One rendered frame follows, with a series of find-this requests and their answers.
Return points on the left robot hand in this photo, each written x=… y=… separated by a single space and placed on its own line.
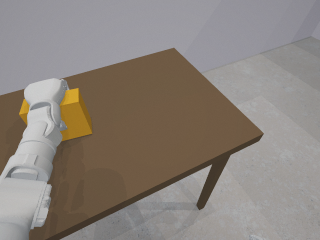
x=51 y=89

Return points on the table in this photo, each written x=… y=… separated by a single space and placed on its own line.
x=155 y=121

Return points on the sponge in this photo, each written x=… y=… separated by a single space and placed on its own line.
x=73 y=112

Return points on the robot left upper arm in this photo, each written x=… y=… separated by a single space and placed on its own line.
x=24 y=204

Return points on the left robot forearm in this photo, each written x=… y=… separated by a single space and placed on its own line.
x=35 y=153

